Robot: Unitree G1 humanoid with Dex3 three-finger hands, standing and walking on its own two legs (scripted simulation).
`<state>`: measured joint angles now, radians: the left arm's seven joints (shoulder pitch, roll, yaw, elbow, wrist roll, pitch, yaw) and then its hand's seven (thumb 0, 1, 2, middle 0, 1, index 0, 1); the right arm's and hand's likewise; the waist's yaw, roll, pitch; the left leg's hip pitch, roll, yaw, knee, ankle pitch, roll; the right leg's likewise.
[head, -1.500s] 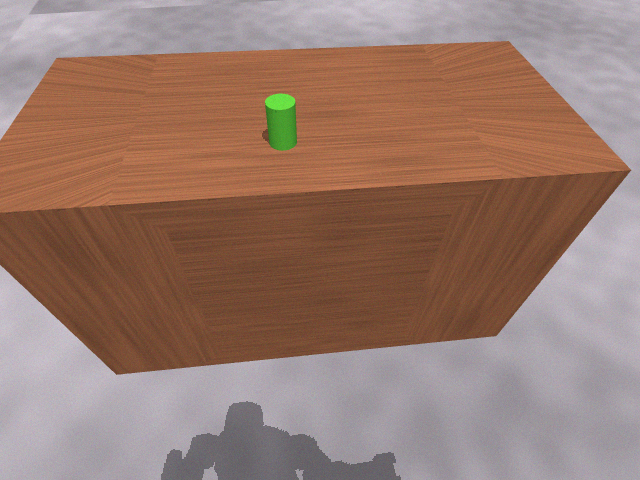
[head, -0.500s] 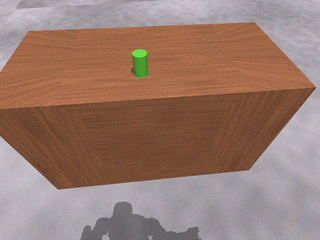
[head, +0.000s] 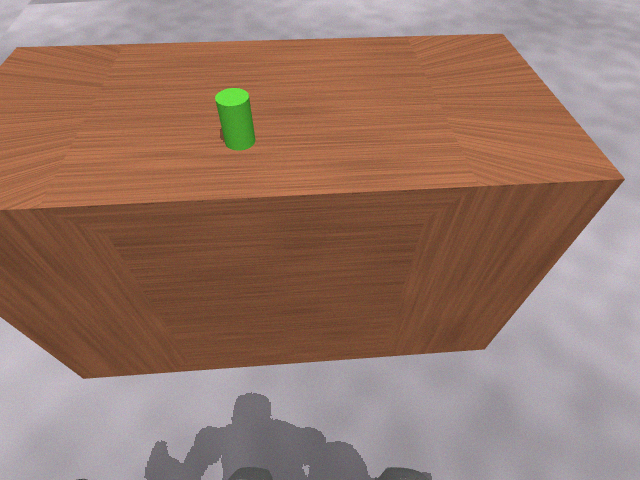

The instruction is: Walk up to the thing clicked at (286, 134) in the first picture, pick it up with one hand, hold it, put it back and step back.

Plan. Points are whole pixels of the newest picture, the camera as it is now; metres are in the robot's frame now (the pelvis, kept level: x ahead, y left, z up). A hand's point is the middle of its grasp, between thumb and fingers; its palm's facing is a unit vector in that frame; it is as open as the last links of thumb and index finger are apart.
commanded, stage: walk up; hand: left
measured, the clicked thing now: (236, 120) +0.69 +0.18 +0.05
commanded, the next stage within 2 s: none
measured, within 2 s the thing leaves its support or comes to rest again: neither
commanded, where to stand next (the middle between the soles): +0.25 -0.07 m, yaw +5 degrees
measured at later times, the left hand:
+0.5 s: hand (192, 426) +0.21 +0.20 -0.14, palm faces +0.01 -0.95 -0.33, open 7.4 cm
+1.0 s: hand (207, 408) +0.23 +0.19 -0.15, palm faces +0.12 -0.89 -0.44, open 7.4 cm
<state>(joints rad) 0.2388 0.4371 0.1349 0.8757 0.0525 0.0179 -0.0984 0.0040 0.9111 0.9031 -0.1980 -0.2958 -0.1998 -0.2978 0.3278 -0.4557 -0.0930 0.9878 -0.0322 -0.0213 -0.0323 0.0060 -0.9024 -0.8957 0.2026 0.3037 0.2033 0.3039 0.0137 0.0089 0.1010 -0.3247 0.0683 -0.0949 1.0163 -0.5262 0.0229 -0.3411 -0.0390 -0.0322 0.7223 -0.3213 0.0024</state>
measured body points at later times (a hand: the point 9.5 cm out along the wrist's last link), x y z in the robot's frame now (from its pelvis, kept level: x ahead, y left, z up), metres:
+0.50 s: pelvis +0.14 -0.08 +0.01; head +0.16 -0.05 +0.46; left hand +0.21 +0.25 -0.11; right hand +0.20 -0.41 -0.07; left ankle +0.14 +0.07 -0.71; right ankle +0.24 -0.25 -0.68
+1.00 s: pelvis +0.19 -0.11 -0.01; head +0.23 -0.10 +0.44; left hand +0.23 +0.23 -0.12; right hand +0.31 -0.43 -0.12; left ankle +0.18 +0.00 -0.71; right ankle +0.26 -0.25 -0.71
